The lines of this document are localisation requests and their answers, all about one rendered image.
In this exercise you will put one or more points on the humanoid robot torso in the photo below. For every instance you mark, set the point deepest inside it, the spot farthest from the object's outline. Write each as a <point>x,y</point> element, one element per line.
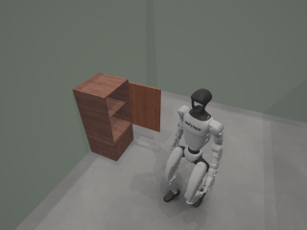
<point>196,134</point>

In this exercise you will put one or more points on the right robot hand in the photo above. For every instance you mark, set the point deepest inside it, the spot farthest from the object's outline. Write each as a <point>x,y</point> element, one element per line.
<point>173,145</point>

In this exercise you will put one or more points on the right robot shin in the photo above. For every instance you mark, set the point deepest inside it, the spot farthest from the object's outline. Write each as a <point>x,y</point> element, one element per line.
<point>172,187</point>

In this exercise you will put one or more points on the right robot forearm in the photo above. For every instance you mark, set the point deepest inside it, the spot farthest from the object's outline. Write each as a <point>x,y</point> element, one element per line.
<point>179,133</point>

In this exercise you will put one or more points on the left robot upper arm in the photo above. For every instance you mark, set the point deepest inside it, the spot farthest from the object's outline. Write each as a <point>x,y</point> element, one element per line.
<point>217,131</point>

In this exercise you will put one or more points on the left robot hand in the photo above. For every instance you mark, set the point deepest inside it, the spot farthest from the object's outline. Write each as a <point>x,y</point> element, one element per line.
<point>208,182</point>

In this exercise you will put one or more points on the right robot upper arm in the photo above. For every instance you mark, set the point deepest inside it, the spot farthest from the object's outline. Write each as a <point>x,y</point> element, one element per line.
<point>181,113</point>

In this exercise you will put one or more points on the cupboard door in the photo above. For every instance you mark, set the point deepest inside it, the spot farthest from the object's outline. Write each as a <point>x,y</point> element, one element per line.
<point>145,106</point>

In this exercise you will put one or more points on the left robot forearm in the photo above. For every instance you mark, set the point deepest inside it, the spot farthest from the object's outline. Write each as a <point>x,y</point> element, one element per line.
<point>215,162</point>

